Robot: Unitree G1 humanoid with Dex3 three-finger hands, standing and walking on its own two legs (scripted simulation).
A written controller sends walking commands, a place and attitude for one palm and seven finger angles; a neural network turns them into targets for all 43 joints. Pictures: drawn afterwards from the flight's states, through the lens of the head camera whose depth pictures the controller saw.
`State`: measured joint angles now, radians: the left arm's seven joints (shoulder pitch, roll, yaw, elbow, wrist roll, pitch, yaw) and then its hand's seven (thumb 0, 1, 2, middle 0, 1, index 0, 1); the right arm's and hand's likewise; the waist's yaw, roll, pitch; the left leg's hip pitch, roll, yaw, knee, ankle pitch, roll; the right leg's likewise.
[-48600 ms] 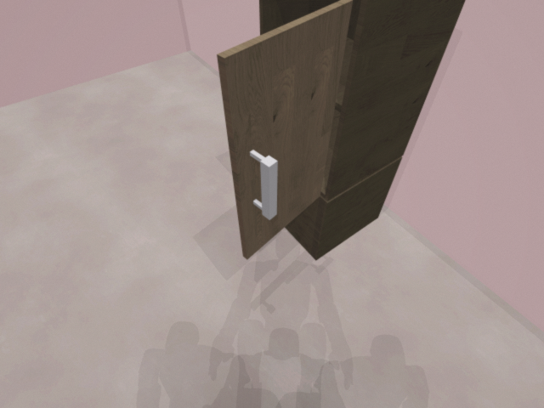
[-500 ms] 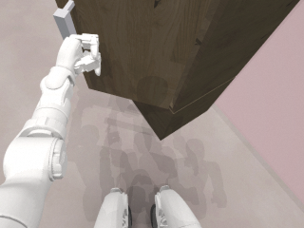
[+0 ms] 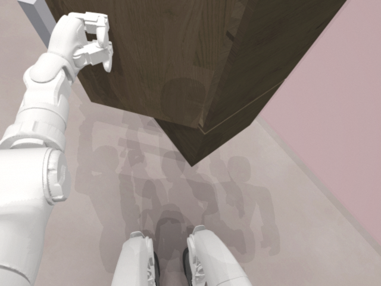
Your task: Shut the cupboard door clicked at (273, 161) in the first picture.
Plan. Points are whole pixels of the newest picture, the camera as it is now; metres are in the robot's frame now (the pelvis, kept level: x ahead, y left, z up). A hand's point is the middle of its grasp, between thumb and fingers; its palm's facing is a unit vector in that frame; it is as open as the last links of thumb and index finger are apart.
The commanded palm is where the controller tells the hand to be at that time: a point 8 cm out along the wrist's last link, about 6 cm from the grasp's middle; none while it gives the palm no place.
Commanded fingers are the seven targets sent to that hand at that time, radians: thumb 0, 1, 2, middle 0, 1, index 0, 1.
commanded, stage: push the door shut along its arc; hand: left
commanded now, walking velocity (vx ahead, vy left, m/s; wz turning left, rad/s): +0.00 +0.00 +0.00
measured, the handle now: (59, 33) +0.60 +0.18 +0.08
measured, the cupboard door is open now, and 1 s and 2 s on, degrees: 40 27 27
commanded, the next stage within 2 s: pull the fist back off the door in 0.24 s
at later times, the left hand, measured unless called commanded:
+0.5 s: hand (122, 32) +0.59 +0.06 +0.08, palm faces -0.03 -0.99 +0.11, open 3.2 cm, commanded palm +0.58 +0.08 +0.08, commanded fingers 0.00 0.90 0.90 -1.30 -1.50 -1.30 -1.50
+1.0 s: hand (124, 57) +0.54 +0.06 +0.08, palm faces +0.04 -1.00 -0.07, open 3.1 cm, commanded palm +0.50 +0.10 +0.08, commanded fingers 0.00 0.90 0.90 -1.30 -1.50 -1.30 -1.50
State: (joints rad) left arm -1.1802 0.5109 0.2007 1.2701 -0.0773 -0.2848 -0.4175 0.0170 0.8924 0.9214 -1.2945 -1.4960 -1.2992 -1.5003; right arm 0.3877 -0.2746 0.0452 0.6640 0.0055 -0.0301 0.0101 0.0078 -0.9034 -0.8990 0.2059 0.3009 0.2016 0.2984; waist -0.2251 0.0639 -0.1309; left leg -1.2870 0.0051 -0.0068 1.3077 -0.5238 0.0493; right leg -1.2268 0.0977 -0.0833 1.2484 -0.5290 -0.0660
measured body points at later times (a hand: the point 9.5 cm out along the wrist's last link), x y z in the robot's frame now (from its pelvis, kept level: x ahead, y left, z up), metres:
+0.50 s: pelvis -0.01 +0.00 -0.02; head +0.18 +0.03 +0.39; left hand +0.59 +0.12 +0.08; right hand -0.04 -0.25 -0.12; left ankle +0.03 +0.09 -0.61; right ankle +0.02 -0.09 -0.61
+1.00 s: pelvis +0.02 -0.01 +0.02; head +0.16 -0.01 +0.45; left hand +0.53 +0.12 +0.09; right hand -0.01 -0.27 -0.09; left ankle +0.03 +0.09 -0.61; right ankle +0.02 -0.09 -0.61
